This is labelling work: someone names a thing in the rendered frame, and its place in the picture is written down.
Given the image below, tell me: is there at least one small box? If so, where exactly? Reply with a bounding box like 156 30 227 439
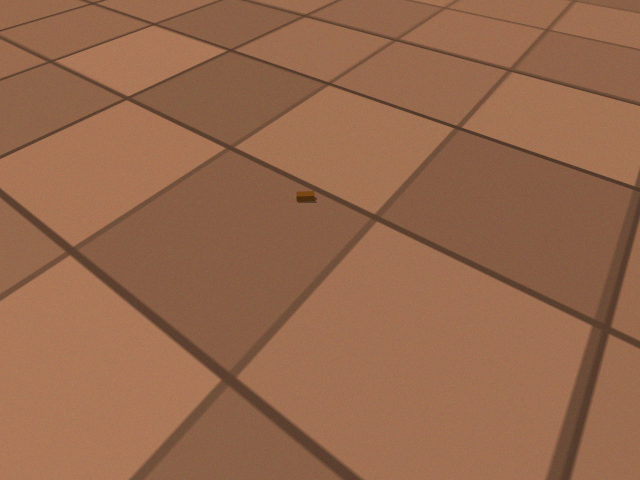
296 191 315 202

